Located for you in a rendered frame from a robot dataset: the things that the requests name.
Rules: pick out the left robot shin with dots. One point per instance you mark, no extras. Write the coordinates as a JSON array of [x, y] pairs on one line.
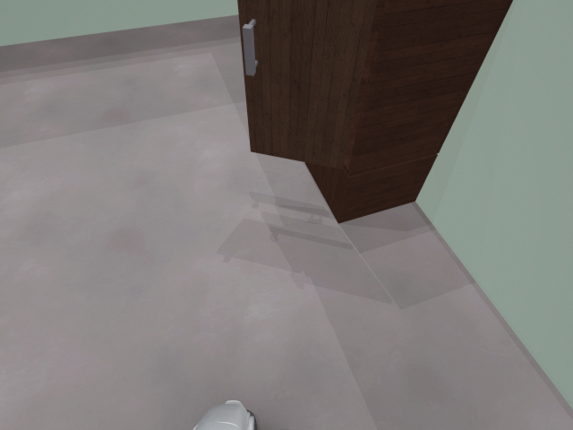
[[235, 402]]

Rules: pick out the cupboard door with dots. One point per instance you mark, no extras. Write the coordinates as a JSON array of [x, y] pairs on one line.
[[311, 53]]

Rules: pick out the robot left thigh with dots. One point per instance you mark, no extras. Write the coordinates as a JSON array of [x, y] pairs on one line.
[[226, 417]]

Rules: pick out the handle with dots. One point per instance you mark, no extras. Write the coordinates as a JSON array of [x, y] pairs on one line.
[[249, 52]]

